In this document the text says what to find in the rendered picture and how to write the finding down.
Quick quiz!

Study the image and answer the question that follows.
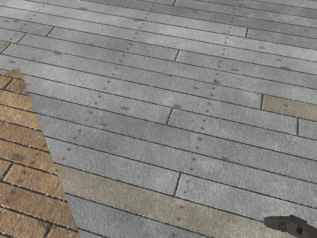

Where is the robot right hand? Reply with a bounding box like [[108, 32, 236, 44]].
[[264, 214, 317, 238]]

